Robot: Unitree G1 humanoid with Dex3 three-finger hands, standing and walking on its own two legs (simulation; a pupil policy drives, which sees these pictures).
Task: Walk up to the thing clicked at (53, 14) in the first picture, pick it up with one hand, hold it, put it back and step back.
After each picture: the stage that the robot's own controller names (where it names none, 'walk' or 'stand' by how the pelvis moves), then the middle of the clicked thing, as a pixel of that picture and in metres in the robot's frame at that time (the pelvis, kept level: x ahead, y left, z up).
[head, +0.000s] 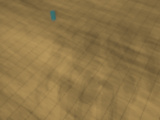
stand; (53, 15) +1.83 +0.42 -0.72
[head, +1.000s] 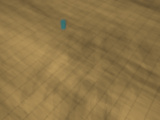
walk; (63, 24) +1.72 +0.20 -0.70
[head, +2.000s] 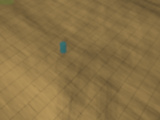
walk; (63, 47) +1.14 +0.16 -0.72
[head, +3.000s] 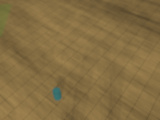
walk; (57, 94) +0.67 +0.22 -0.71
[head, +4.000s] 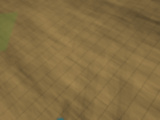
walk; out of the picture +0.39 +0.25 -0.71
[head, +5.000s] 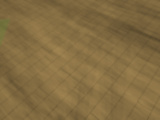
stand; out of the picture +0.30 +0.22 -0.72
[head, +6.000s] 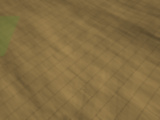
stand; out of the picture +0.28 +0.19 -0.72
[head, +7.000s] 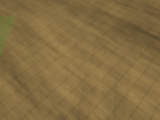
stand; out of the picture +0.31 +0.22 -0.73
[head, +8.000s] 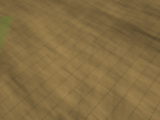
stand; out of the picture +0.30 +0.22 -0.73
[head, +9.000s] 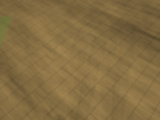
go down; out of the picture +0.28 +0.23 -0.73
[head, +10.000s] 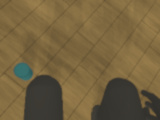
go down; (24, 72) +0.36 +0.26 -0.35
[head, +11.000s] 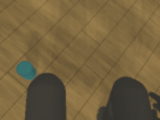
approach; (27, 71) +0.36 +0.26 -0.30
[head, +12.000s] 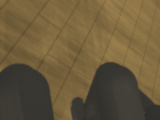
close in; out of the picture +0.34 +0.30 -0.22
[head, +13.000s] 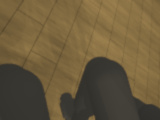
close; out of the picture +0.34 +0.30 -0.21
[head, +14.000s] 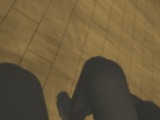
lift; out of the picture +0.33 +0.30 -0.21
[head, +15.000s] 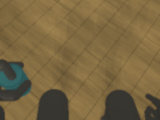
lift; (16, 81) +0.31 +0.23 -0.03
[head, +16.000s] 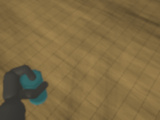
hold; (35, 87) +0.32 +0.18 -0.01
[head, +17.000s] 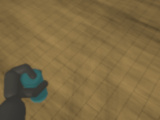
hold; (35, 86) +0.33 +0.18 +0.00
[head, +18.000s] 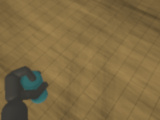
crouch; (35, 87) +0.33 +0.18 -0.04
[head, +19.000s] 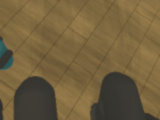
lower; out of the picture +0.41 +0.26 -0.11
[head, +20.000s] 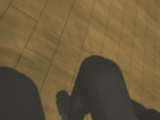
lower; out of the picture +0.37 +0.31 -0.22
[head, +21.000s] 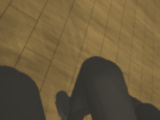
lower; out of the picture +0.36 +0.32 -0.21
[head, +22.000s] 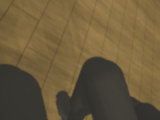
lower; out of the picture +0.35 +0.31 -0.22
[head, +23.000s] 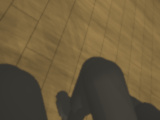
lower; out of the picture +0.35 +0.31 -0.21
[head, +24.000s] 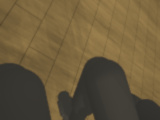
open; out of the picture +0.34 +0.30 -0.22
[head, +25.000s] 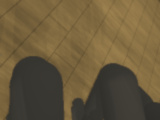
stand; out of the picture +0.36 +0.27 -0.22
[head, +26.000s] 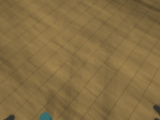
stand; (46, 119) +0.33 +0.23 -0.60
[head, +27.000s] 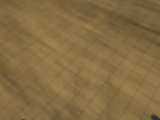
stand; out of the picture +0.32 +0.22 -0.67
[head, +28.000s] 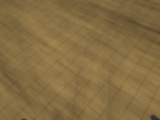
stand; out of the picture +0.32 +0.23 -0.67
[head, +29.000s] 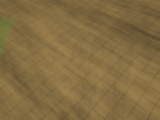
stand; out of the picture +0.34 +0.21 -0.72
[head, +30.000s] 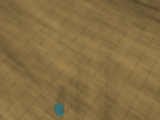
walk; (59, 109) +0.41 +0.20 -0.70
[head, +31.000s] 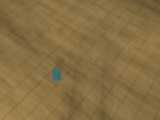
walk; (56, 74) +0.69 +0.21 -0.69
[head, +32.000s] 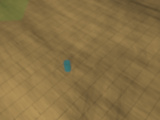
stand; (67, 66) +0.97 +0.22 -0.71
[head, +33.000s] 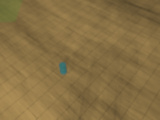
stand; (63, 68) +0.95 +0.21 -0.73
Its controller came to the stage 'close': yes
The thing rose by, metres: 0.70
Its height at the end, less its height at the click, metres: +0.00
